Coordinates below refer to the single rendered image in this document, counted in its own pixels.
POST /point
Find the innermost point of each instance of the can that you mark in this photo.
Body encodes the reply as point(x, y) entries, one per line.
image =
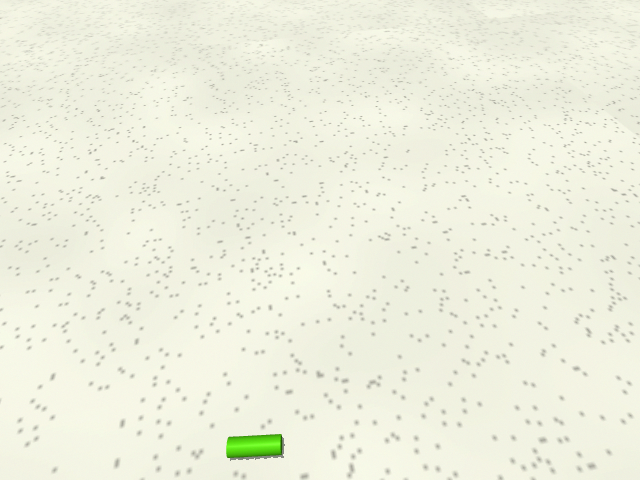
point(251, 446)

